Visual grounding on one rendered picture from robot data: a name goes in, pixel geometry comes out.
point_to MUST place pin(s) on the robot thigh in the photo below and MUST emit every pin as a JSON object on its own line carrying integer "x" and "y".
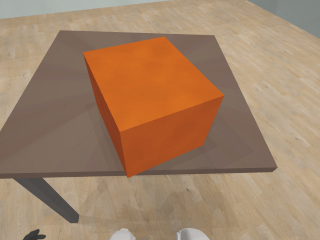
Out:
{"x": 122, "y": 235}
{"x": 190, "y": 234}

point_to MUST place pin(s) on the left robot thigh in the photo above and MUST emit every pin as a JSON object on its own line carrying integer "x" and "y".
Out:
{"x": 122, "y": 235}

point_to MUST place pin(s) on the carton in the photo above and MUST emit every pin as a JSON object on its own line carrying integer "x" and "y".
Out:
{"x": 155, "y": 104}

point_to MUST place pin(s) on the right robot thigh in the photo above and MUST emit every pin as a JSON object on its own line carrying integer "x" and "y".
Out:
{"x": 190, "y": 234}

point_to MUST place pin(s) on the left robot hand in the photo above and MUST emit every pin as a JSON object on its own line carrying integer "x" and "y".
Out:
{"x": 34, "y": 235}

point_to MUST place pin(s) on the table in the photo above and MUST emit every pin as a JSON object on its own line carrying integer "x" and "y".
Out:
{"x": 56, "y": 129}

